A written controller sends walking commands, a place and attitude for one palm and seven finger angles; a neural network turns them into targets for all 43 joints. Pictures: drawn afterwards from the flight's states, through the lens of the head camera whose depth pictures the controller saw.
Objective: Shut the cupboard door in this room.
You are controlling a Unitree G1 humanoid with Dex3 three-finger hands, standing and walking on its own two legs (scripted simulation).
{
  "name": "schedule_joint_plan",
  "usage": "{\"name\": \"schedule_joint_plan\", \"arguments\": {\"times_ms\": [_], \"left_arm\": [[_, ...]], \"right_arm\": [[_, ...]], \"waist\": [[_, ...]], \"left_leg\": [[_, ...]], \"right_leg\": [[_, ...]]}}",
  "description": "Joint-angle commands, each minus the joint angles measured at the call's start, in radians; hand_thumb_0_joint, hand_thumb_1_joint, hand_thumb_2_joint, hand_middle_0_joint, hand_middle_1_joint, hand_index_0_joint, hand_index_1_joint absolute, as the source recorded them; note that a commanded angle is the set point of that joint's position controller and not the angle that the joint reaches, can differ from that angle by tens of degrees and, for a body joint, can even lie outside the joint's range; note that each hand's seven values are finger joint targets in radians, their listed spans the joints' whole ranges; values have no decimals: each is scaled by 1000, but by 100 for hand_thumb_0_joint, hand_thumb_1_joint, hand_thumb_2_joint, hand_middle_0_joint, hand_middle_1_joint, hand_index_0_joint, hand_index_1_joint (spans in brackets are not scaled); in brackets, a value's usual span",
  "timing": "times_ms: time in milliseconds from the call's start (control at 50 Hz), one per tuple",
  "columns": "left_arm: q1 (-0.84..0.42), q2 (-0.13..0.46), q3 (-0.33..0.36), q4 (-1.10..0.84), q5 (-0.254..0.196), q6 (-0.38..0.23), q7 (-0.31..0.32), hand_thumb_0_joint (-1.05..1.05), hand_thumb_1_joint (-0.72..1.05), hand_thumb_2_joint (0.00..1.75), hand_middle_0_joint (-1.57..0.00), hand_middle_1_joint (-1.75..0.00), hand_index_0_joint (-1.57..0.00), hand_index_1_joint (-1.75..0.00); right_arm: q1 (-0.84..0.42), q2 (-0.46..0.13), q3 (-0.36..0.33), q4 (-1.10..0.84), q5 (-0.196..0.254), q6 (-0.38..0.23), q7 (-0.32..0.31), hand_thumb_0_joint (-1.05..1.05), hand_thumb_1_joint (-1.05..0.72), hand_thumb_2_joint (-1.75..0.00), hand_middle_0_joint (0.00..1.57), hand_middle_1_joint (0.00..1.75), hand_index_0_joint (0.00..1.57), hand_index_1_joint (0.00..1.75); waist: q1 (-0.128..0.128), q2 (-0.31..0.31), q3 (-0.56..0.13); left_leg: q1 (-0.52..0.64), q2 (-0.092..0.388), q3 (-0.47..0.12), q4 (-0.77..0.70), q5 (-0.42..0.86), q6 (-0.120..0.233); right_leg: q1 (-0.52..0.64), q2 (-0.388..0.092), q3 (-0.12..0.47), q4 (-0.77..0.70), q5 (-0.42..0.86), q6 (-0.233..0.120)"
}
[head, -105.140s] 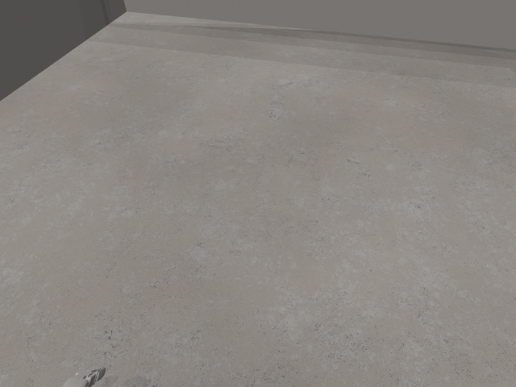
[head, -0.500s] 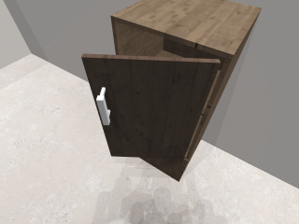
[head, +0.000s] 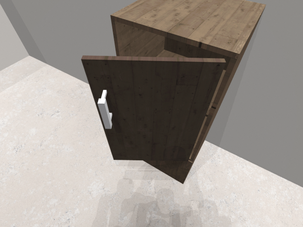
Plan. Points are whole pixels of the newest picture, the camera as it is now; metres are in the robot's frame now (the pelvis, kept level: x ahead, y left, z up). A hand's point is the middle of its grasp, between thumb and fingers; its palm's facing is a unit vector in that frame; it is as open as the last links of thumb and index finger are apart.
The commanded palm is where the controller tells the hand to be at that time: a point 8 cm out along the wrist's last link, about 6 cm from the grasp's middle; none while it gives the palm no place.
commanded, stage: come to a stop and stand still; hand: left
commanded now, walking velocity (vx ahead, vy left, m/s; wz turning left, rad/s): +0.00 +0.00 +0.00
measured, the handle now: (106, 110) +0.44 +0.18 +0.03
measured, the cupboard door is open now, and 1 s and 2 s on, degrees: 31 31 31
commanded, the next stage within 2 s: look again from close up in 0.44 s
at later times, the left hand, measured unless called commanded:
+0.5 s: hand out of the picture -0.01 +0.19 -0.17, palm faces +0.02 -0.98 -0.18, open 7.3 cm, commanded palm none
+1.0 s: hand out of the picture +0.02 +0.19 -0.18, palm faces +0.02 -0.99 -0.14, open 7.3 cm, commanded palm none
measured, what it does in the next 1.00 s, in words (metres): stands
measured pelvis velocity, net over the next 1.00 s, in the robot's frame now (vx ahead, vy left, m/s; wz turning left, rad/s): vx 0.03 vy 0.03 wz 0.01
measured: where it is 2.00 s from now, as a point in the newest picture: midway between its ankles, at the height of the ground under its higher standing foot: outside the picture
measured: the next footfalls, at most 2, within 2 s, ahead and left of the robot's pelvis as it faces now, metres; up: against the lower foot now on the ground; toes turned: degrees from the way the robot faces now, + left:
right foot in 1.32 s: +0.12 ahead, -0.08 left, +0.00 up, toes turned +5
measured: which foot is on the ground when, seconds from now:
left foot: down 0.00-1.00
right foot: down 0.00-1.00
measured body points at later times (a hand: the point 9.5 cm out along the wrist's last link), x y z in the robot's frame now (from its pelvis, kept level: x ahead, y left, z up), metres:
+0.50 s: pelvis -0.01 +0.02 +0.01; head +0.01 +0.03 +0.46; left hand -0.01 +0.24 -0.15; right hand -0.01 -0.21 -0.15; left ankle +0.03 +0.06 -0.73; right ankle +0.00 -0.11 -0.73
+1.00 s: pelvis +0.03 +0.03 +0.01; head +0.04 +0.06 +0.46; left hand +0.02 +0.24 -0.16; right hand +0.04 -0.20 -0.14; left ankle +0.03 +0.06 -0.73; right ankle +0.00 -0.11 -0.73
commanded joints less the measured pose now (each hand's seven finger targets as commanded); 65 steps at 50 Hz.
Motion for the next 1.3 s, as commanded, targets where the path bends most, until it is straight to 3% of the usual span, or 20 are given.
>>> {"name": "schedule_joint_plan", "arguments": {"times_ms": [0,40,100,120,220,360,500,660,1060,1080,1100,1120,1140,1160,1180,1200,1220,1240,1260,1280], "left_arm": [[-10,119,13,-108,-3,-28,-1,0,90,90,-20,-30,-20,-30],[17,101,7,-100,1,-21,-7,0,90,90,-20,-30,-20,-30],[32,102,2,-94,1,-15,-15,0,90,90,-20,-30,-20,-30],[35,101,2,-95,1,-12,-17,0,90,90,-20,-30,-20,-30],[52,101,2,-90,0,-7,-23,0,90,90,-20,-30,-20,-30],[49,92,-9,-56,-3,-17,-25,0,90,90,-20,-30,-20,-30],[71,74,-19,3,-6,-25,-23,0,90,90,-20,-30,-20,-30],[90,56,-28,59,-6,-30,-19,0,90,90,-20,-30,-20,-30],[62,53,-23,92,-10,-15,-13,0,90,90,-20,-30,-20,-30],[79,76,-31,107,3,-26,21,0,90,90,-20,-30,-20,-30],[-765,606,365,-1588,-97,-275,62,0,90,90,-20,-30,-20,-30],[-63,164,-38,-1334,-108,-219,78,0,90,90,-22,-32,-22,-32],[-3,155,23,-1298,-156,-173,128,0,90,90,-24,-34,-24,-34],[277,-105,-165,-958,-145,-33,103,0,90,90,-25,-36,-25,-36],[68,-97,-191,-1151,-168,-40,91,0,90,90,-27,-38,-27,-38],[6,-99,-201,-1174,-176,-75,69,0,90,90,-29,-40,-29,-40],[23,-93,-183,-1056,-171,-111,47,0,90,90,-31,-42,-31,-42],[178,-100,-145,-907,-175,-149,5,0,90,90,-33,-44,-33,-44],[263,-77,-95,-852,-187,-213,-44,0,90,90,-35,-46,-35,-46],[355,-42,-25,-841,-214,-289,-104,0,90,90,-36,-48,-36,-48]], "right_arm": [[78,-90,-3,-72,-9,-29,5,0,-90,-90,20,30,20,30],[77,-105,2,-75,-13,-35,3,0,-90,-90,20,30,20,30],[91,-133,4,-77,-14,-34,4,0,-90,-90,20,30,20,30],[95,-144,3,-76,-15,-33,5,0,-90,-90,20,30,20,30],[118,-154,9,-58,-15,-38,4,0,-90,-90,20,30,20,30],[154,-135,18,-12,-10,-45,2,0,-90,-90,20,30,20,30],[177,-117,24,42,-5,-54,-2,0,-90,-90,20,30,20,30],[180,-98,29,85,0,-60,-10,0,-90,-90,20,30,20,30],[191,-91,33,126,-1,-69,-29,0,-90,-90,20,30,20,30],[159,-154,36,54,10,-60,-23,0,-90,-90,20,30,20,30],[321,-357,-31,-262,33,-260,-71,0,-90,-90,20,30,20,30],[214,-238,75,-197,99,-375,-98,0,-90,-90,20,30,20,30],[162,-269,58,-159,80,-399,-104,0,-90,-90,20,30,20,30],[118,-177,54,-153,67,-393,-52,0,-90,-90,20,30,20,30],[177,-218,4,-208,64,-404,-1,0,-90,-90,20,30,20,30],[147,-220,-9,-268,58,-425,13,0,-90,-90,20,30,20,30],[119,-215,-10,-296,48,-434,13,0,-90,-90,20,30,20,30],[132,-215,-26,-319,53,-425,25,0,-90,-90,20,30,20,30],[112,-216,-31,-361,49,-408,29,0,-90,-90,20,30,20,30],[89,-220,-38,-386,39,-391,29,0,-90,-90,20,30,20,30]], "waist": [[-38,16,-34],[-13,48,31],[-7,-40,70],[-6,-25,80],[4,17,16],[-7,-40,-20],[-14,-5,-22],[-18,-32,-16],[-11,-21,-28],[-22,45,8],[-233,83,-391],[-89,423,-507],[-37,382,-443],[-38,223,-251],[-74,142,-153],[-92,81,-93],[-104,-60,-3],[-84,-162,5],[-60,-339,-3],[-28,-455,-48]], "left_leg": [[36,110,-182,-122,18,-22],[-52,145,-251,-211,-53,8],[-125,143,-274,-285,-245,4],[-132,144,-275,-306,-288,2],[-118,156,-294,-355,-325,6],[-49,138,-265,-326,-234,-2],[10,137,-252,-323,-144,-7],[67,134,-225,-297,-6,-6],[160,141,-206,-260,319,-13],[117,168,-240,-128,691,-62],[509,157,-419,-116,705,-118],[657,196,-476,-127,525,-203],[505,177,-495,-200,472,-259],[181,146,-382,-302,319,-239],[168,114,-322,-258,260,-169],[102,92,-301,-188,187,-143],[-9,68,-288,-119,82,-129],[-58,41,-270,-48,61,-137],[-156,20,-243,50,7,-127],[-249,-4,-212,127,-30,-113]], "right_leg": [[-106,-121,158,-98,-12,-63],[-81,-72,106,-90,-46,-42],[-58,-63,103,-99,-107,-38],[-69,-59,103,-98,-130,-37],[-20,-53,87,-76,-92,-31],[-22,-80,126,-135,-73,-35],[-25,-87,125,-147,3,-30],[-18,-99,126,-165,81,-20],[20,-101,106,-147,127,-2],[-37,-98,107,-116,131,6],[-163,20,5,181,165,30],[-268,45,28,508,-116,9],[-250,10,85,604,-111,8],[-223,-12,92,493,-66,0],[-318,-15,68,342,-79,4],[-341,-16,39,288,-98,-2],[-363,-16,21,223,-106,-8],[-367,-2,2,108,-105,-13],[-371,-13,14,45,-131,-17],[-358,-19,52,43,-159,-16]]}}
